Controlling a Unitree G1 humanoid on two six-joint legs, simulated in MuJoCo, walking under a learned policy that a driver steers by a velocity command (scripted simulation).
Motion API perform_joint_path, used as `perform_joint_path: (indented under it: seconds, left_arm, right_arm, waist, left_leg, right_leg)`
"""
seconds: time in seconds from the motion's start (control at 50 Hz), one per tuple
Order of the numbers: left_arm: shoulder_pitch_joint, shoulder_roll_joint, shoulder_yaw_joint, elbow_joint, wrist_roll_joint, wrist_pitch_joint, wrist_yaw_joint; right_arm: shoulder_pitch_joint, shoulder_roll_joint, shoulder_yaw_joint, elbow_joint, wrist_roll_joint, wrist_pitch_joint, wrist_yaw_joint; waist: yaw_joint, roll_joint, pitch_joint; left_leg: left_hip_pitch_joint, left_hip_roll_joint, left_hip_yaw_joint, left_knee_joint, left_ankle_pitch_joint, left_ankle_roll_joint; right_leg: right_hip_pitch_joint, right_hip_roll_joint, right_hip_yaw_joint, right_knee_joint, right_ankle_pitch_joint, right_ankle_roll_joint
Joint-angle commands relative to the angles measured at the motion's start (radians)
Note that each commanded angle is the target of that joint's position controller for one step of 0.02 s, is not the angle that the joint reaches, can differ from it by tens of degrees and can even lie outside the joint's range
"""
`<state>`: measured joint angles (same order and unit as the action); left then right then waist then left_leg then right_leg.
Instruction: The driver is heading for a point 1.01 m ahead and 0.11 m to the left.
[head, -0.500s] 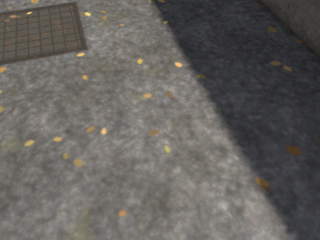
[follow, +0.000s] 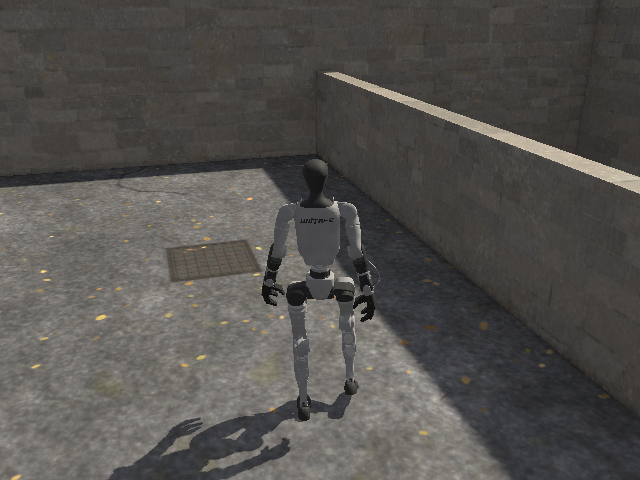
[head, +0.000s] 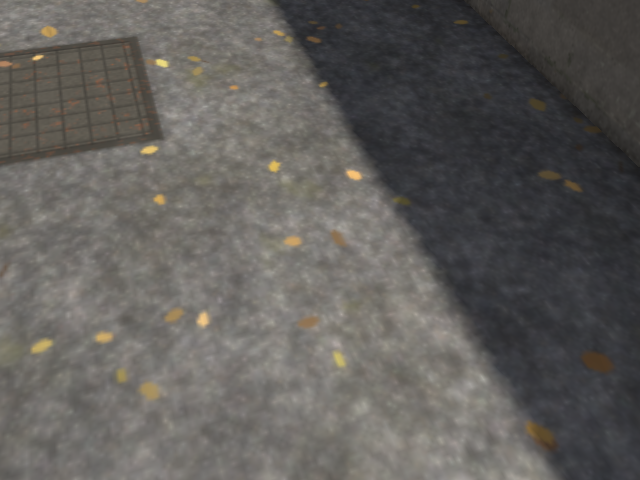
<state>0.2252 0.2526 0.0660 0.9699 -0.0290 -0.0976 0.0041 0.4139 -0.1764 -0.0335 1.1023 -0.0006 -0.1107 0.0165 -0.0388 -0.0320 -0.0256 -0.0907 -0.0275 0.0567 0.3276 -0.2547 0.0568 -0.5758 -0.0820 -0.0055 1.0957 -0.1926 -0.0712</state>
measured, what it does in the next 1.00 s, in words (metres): walks ahead: right foot, then left foot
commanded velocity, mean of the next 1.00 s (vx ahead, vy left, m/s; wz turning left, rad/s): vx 0.49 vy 0.00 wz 0.00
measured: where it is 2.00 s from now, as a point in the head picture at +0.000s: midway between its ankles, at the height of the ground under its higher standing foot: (301, 307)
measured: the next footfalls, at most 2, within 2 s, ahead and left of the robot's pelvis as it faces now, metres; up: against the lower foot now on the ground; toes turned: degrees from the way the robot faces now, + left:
right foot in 0.32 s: +0.37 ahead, -0.13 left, +0.00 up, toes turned -2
left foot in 0.84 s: +0.66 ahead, +0.12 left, +0.00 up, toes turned +3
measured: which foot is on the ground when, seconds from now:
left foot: down 0.00-0.34, up 0.36-0.82, down 0.84-1.00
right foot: up 0.00-0.30, down 0.32-0.84, up 0.86-1.00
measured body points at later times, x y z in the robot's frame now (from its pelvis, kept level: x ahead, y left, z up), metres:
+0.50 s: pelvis +0.29 -0.05 -0.01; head +0.31 -0.05 +0.44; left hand +0.36 +0.21 -0.14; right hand +0.35 -0.32 -0.14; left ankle +0.25 +0.11 -0.65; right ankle +0.33 -0.13 -0.75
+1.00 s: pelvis +0.57 +0.04 -0.01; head +0.60 +0.05 +0.44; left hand +0.63 +0.31 -0.15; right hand +0.66 -0.23 -0.13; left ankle +0.62 +0.12 -0.75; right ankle +0.51 -0.12 -0.65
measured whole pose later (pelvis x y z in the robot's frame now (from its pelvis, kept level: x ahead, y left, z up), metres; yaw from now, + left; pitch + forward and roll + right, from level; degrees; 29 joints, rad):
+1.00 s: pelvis +0.57 +0.04 -0.01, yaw +0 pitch +1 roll -1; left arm 0.25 0.27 0.06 0.98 -0.03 -0.09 0.00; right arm 0.22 -0.24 -0.06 0.92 0.00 -0.10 0.03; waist -0.01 -0.03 0.03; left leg -0.31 -0.02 0.07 0.44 -0.15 0.06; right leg -0.46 -0.07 0.02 1.16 -0.33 -0.06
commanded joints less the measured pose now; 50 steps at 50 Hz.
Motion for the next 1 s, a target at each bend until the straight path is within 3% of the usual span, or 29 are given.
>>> perform_joint_path:
  seconds: [0.02, 0.12, 0.22, 0.26, 0.28, 0.3, 0.32, 0.34, 0.36, 0.38, 0.4, 0.42, 0.44, 0.48, 0.54, 0.58, 0.64, 0.74, 0.8, 0.82, 0.84, 0.86, 0.88, 0.9, 0.92, 0.94, 0.96, 1.0]
  left_arm:
    - [-0.058, 0.032, 0.009, -0.059, 0.009, 0.004, -0.004]
    - [-0.282, 0.007, -0.011, -0.139, 0.003, -0.001, -0.022]
    - [-0.394, 0.021, -0.02, -0.193, -0.004, -0.015, -0.052]
    - [-0.342, 0.06, -0.004, -0.191, -0.003, -0.021, -0.058]
    - [-0.26, 0.094, 0.012, -0.173, -0.002, -0.021, -0.054]
    - [-0.087, 0.139, 0.036, -0.123, -0.005, -0.019, -0.047]
    - [0.107, 0.194, 0.056, -0.076, 0.007, -0.013, -0.036]
    - [0.235, 0.276, 0.073, -0.045, 0.033, -0.008, -0.034]
    - [0.222, 0.195, 0.047, -0.036, 0.031, -0.004, -0.035]
    - [0.11, 0.145, 0.03, -0.047, 0.017, -0.006, -0.035]
    - [0.006, 0.105, 0.016, -0.071, 0.015, -0.011, -0.037]
    - [-0.054, 0.077, 0.007, -0.077, 0.024, -0.017, -0.043]
    - [-0.082, 0.051, -0.002, -0.074, 0.033, -0.022, -0.048]
    - [-0.067, 0.056, -0.002, -0.051, 0.033, -0.026, -0.049]
    - [-0.015, 0.106, 0.007, -0.027, 0.034, -0.028, -0.026]
    - [0.024, 0.121, 0.01, -0.019, 0.031, -0.022, -0.012]
    - [0.074, 0.137, 0.013, -0.011, 0.02, -0.014, -0.001]
    - [0.163, 0.155, 0.022, 0.025, 0.005, 0.003, 0.002]
    - [0.144, 0.174, 0.031, 0.025, 0.004, 0.02, 0.006]
    - [0.12, 0.17, 0.029, 0.018, 0.006, 0.027, 0.007]
    - [0.119, 0.137, 0.016, 0.01, 0.014, 0.031, 0.007]
    - [0.192, 0.06, -0.009, -0.013, 0.028, 0.023, 0.004]
    - [0.249, -0.012, -0.032, -0.006, 0.022, -0.001, -0.002]
    - [0.17, 0.102, -0.005, -0.014, -0.006, -0.019, -0.008]
    - [0.087, 0.134, 0.002, -0.04, -0.019, -0.029, -0.008]
    - [0.045, 0.13, 0.005, -0.044, -0.007, -0.029, -0.001]
    - [0.041, 0.118, 0.011, -0.044, 0.004, -0.019, 0.003]
    - [0.074, 0.08, 0.011, -0.033, 0.006, 0.007, 0.003]
  right_arm:
    - [0.054, -0.141, -0.015, -0.033, -0.005, -0.003, -0.016]
    - [0.09, -0.163, -0.017, -0.051, 0.0, 0.008, -0.036]
    - [0.137, -0.168, -0.028, -0.037, 0.013, 0.022, -0.039]
    - [0.11, -0.194, -0.038, -0.048, 0.008, 0.029, -0.04]
    - [0.096, -0.21, -0.043, -0.054, 0.005, 0.035, -0.04]
    - [0.073, -0.208, -0.042, -0.063, 0.001, 0.043, -0.038]
    - [0.05, -0.19, -0.03, -0.09, -0.006, 0.042, -0.034]
    - [0.181, -0.042, 0.009, -0.102, 0.001, 0.022, -0.017]
    - [0.147, -0.083, 0.002, -0.086, 0.024, -0.012, -0.009]
    - [0.034, -0.157, -0.02, -0.13, 0.052, -0.028, -0.007]
    - [-0.042, -0.175, -0.023, -0.153, 0.055, -0.034, -0.015]
    - [-0.074, -0.172, -0.033, -0.158, 0.041, -0.028, -0.026]
    - [-0.053, -0.156, -0.04, -0.154, 0.03, -0.012, -0.032]
    - [-0.009, -0.102, -0.036, -0.149, 0.026, 0.017, -0.037]
    - [-0.116, -0.126, -0.044, -0.197, 0.013, 0.029, -0.042]
    - [-0.203, -0.131, -0.044, -0.226, 0.007, 0.026, -0.037]
    - [-0.319, -0.112, -0.034, -0.256, 0.011, 0.017, -0.025]
    - [-0.45, -0.127, -0.026, -0.306, 0.024, 0.011, 0.003]
    - [-0.398, -0.168, -0.039, -0.308, 0.025, 0.001, 0.015]
    - [-0.302, -0.196, -0.056, -0.282, 0.023, -0.001, 0.014]
    - [-0.125, -0.251, -0.084, -0.228, 0.02, -0.002, 0.007]
    - [0.028, -0.348, -0.107, -0.199, 0.0, 0.0, 0.002]
    - [0.069, -0.353, -0.103, -0.185, 0.003, 0.002, 0.012]
    - [0.025, -0.265, -0.077, -0.193, 0.01, -0.002, 0.014]
    - [-0.07, -0.229, -0.064, -0.217, 0.012, -0.004, 0.013]
    - [-0.149, -0.205, -0.055, -0.233, 0.003, -0.004, 0.014]
    - [-0.19, -0.181, -0.048, -0.238, -0.006, -0.006, 0.017]
    - [-0.192, -0.156, -0.041, -0.225, -0.01, -0.009, 0.019]
  waist:
    - [0.011, 0.1, 0.127]
    - [-0.033, 0.102, 0.158]
    - [-0.031, 0.107, 0.184]
    - [0.02, 0.137, 0.119]
    - [0.069, 0.167, 0.051]
    - [0.157, 0.176, -0.051]
    - [0.233, 0.14, -0.184]
    - [0.165, -0.129, -0.378]
    - [0.182, -0.146, -0.413]
    - [0.155, -0.13, -0.219]
    - [0.119, -0.033, -0.11]
    - [0.08, 0.024, -0.046]
    - [0.037, 0.012, -0.017]
    - [0.005, -0.027, 0.008]
    - [0.009, -0.024, 0.065]
    - [0.032, -0.015, 0.077]
    - [0.068, -0.017, 0.087]
    - [0.106, -0.023, 0.113]
    - [0.054, -0.044, 0.08]
    - [-0.005, -0.042, 0.024]
    - [-0.074, -0.011, -0.09]
    - [-0.076, 0.165, -0.251]
    - [-0.053, 0.355, -0.34]
    - [-0.063, 0.249, -0.256]
    - [-0.044, 0.188, -0.137]
    - [-0.016, 0.109, -0.077]
    - [0.016, 0.104, -0.036]
    - [0.051, 0.123, -0.022]
  left_leg:
    - [0.049, 0.238, -0.202, -0.206, 0.288, 0.118]
    - [0.031, 0.217, -0.123, -0.247, 0.311, 0.11]
    - [0.179, 0.272, -0.098, -0.188, 0.431, 0.108]
    - [0.235, 0.285, -0.086, -0.085, 0.722, 0.09]
    - [0.251, 0.281, -0.077, 0.021, 0.915, 0.079]
    - [0.204, 0.244, -0.047, 0.216, 1.012, 0.056]
    - [-0.03, 0.207, -0.039, 0.493, 0.796, 0.028]
    - [-0.438, 0.006, -0.047, 0.927, 0.108, -0.041]
    - [-0.549, -0.025, -0.212, 1.079, -0.286, -0.018]
    - [-0.644, 0.041, -0.19, 1.116, -0.244, -0.001]
    - [-0.62, 0.1, -0.158, 1.068, -0.147, 0.006]
    - [-0.57, 0.137, -0.138, 0.999, -0.085, 0.004]
    - [-0.497, 0.169, -0.142, 0.947, -0.05, 0.006]
    - [-0.437, 0.187, -0.131, 0.881, -0.04, -0.003]
    - [-0.527, 0.206, -0.116, 0.739, 0.071, -0.038]
    - [-0.58, 0.206, -0.109, 0.599, 0.194, -0.05]
    - [-0.54, 0.164, -0.071, 0.384, 0.334, -0.054]
    - [-0.546, 0.132, -0.066, 0.231, 0.292, -0.036]
    - [-0.448, 0.101, -0.047, 0.186, 0.183, 0.005]
    - [-0.313, 0.067, -0.017, 0.164, 0.171, 0.026]
    - [-0.07, 0.069, -0.025, 0.178, 0.183, 0.058]
    - [0.291, 0.306, -0.354, 0.173, 0.129, 0.167]
    - [0.466, 0.428, -0.76, -0.004, -0.037, 0.257]
    - [0.411, 0.4, -0.72, -0.032, -0.117, 0.212]
    - [0.275, 0.374, -0.575, -0.042, -0.048, 0.175]
    - [0.137, 0.338, -0.466, -0.066, 0.056, 0.159]
    - [0.034, 0.304, -0.385, -0.096, 0.134, 0.151]
    - [-0.047, 0.263, -0.297, -0.15, 0.192, 0.151]
  right_leg:
    - [-0.209, -0.045, 0.013, -0.104, 0.105, 0.03]
    - [-0.14, 0.001, -0.033, -0.427, 0.269, 0.047]
    - [-0.125, 0.027, -0.036, -0.564, 0.235, 0.002]
    - [-0.008, 0.07, -0.059, -0.58, 0.169, -0.029]
    - [0.111, 0.106, -0.08, -0.57, 0.134, -0.049]
    - [0.333, 0.133, -0.096, -0.586, 0.151, -0.08]
    - [0.674, 0.001, 0.052, -0.539, 0.155, -0.137]
    - [1.056, -0.288, 0.58, -0.622, -0.069, -0.318]
    - [1.048, -0.318, 0.796, -0.784, -0.117, -0.314]
    - [0.894, -0.278, 0.619, -0.804, -0.096, -0.252]
    - [0.703, -0.241, 0.462, -0.833, 0.0, -0.214]
    - [0.546, -0.202, 0.36, -0.865, 0.081, -0.189]
    - [0.439, -0.16, 0.276, -0.898, 0.115, -0.169]
    - [0.335, -0.136, 0.21, -0.953, 0.122, -0.179]
    - [0.307, -0.129, 0.152, -1.002, 0.145, -0.194]
    - [0.349, -0.12, 0.127, -1.007, 0.16, -0.18]
    - [0.378, -0.093, 0.068, -1.002, 0.171, -0.144]
    - [0.533, -0.156, 0.076, -0.939, 0.141, -0.127]
    - [0.603, -0.189, 0.087, -0.843, 0.272, -0.097]
    - [0.597, -0.156, 0.054, -0.723, 0.434, -0.075]
    - [0.519, -0.095, 0.006, -0.501, 0.489, -0.044]
    - [0.212, 0.014, -0.059, -0.117, 0.21, 0.013]
    - [-0.057, 0.149, 0.035, 0.115, -0.38, 0.04]
    - [-0.168, 0.086, 0.123, 0.224, -0.365, 0.018]
    - [-0.204, 0.033, 0.096, 0.219, -0.267, -0.001]
    - [-0.159, -0.014, 0.077, 0.171, -0.172, -0.003]
    - [-0.106, -0.047, 0.078, 0.113, -0.114, 0.0]
    - [-0.026, -0.07, 0.075, 0.051, -0.062, 0.006]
